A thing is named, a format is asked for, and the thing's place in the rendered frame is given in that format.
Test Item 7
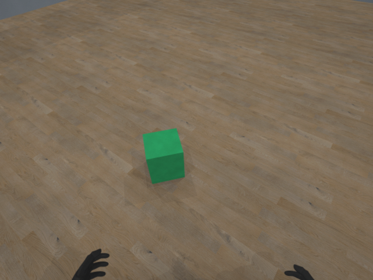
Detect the left robot hand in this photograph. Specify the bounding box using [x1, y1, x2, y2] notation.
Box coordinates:
[72, 249, 110, 280]

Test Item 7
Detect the carton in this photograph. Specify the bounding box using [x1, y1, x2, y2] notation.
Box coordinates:
[143, 128, 185, 184]

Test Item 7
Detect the right robot hand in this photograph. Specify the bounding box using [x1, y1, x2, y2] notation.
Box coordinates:
[284, 264, 314, 280]

